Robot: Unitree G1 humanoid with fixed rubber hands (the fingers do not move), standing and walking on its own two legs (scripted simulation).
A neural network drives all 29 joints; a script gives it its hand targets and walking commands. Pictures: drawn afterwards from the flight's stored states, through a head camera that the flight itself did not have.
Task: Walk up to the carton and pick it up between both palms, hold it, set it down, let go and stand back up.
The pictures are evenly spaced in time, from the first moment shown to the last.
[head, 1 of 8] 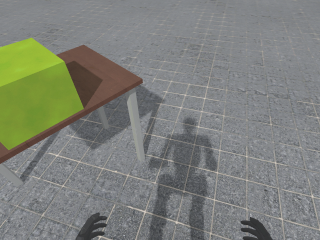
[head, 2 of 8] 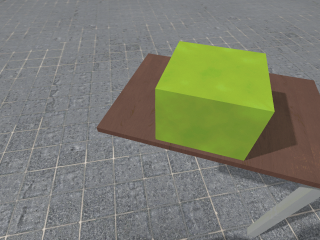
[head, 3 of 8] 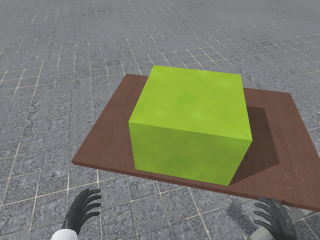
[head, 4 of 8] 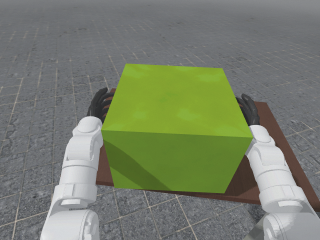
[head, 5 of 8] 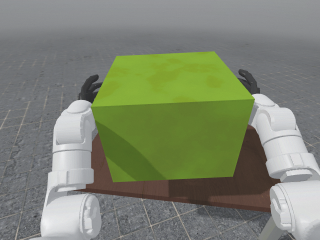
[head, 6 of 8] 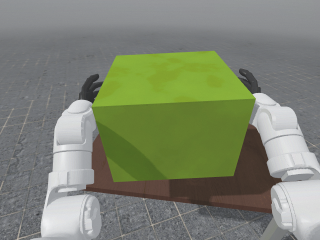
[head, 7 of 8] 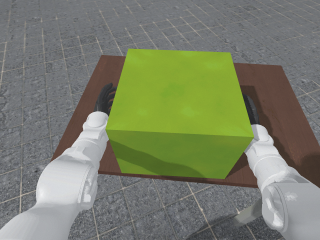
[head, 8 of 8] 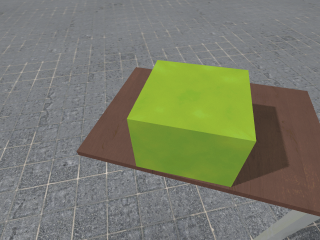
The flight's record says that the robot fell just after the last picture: no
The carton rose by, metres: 0.20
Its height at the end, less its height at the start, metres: +0.00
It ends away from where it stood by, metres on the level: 0.01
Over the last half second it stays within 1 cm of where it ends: yes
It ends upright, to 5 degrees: yes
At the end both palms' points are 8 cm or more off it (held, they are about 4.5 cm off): yes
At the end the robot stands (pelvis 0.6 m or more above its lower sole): yes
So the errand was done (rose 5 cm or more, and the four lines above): yes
